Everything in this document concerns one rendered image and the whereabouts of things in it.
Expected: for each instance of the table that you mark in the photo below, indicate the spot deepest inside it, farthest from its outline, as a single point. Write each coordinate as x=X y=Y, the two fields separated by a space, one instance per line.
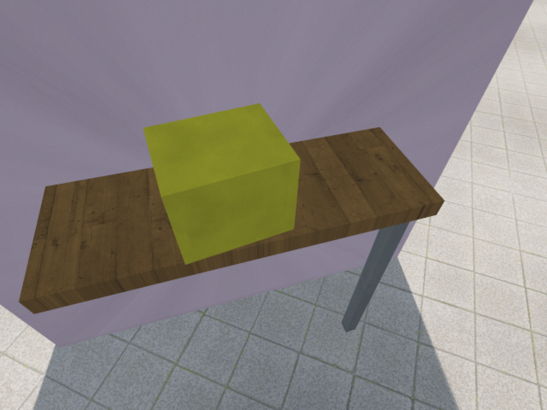
x=106 y=235

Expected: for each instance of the carton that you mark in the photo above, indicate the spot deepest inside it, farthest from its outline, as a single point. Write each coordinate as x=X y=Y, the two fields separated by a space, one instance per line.
x=226 y=179

